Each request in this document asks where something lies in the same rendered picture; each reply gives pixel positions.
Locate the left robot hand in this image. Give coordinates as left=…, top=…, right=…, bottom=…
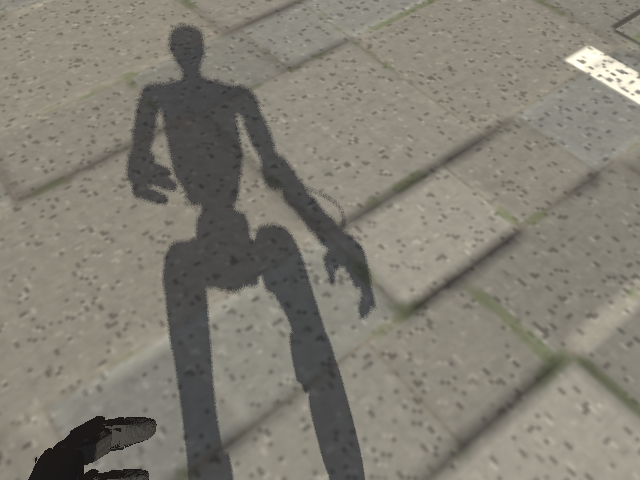
left=28, top=416, right=157, bottom=480

